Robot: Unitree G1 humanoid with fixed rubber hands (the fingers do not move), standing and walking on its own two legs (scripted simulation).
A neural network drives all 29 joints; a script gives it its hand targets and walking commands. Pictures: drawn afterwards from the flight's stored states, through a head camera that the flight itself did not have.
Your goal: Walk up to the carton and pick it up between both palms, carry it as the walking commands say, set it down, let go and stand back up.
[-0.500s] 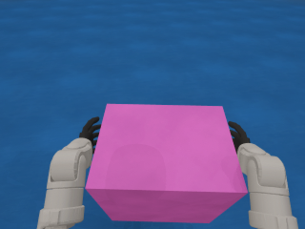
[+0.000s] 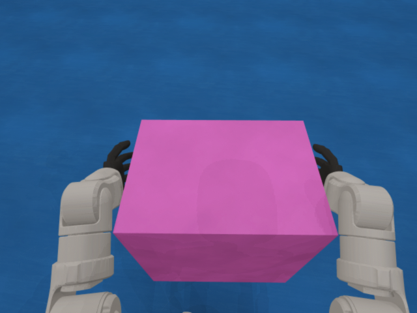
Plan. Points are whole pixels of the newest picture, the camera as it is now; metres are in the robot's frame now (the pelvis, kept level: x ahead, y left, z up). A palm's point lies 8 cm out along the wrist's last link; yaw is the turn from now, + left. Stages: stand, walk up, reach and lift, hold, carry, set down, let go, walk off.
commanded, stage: carry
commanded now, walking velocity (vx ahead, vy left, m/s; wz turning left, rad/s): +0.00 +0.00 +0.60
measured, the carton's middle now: (220, 209) +0.34 +0.01 +0.00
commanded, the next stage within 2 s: none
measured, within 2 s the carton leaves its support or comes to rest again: neither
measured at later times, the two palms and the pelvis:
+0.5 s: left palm (42, 209) +0.28 +0.30 +0.10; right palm (257, 159) +0.40 -0.06 +0.09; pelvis +0.02 +0.01 +0.00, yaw +17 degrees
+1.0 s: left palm (9, 232) +0.24 +0.33 +0.10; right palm (237, 157) +0.39 -0.02 +0.10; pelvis +0.02 +0.02 +0.00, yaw +23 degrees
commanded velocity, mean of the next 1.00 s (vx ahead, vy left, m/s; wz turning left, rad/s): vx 0.00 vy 0.00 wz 0.26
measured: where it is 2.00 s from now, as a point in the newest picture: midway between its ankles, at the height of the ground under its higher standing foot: outside the picture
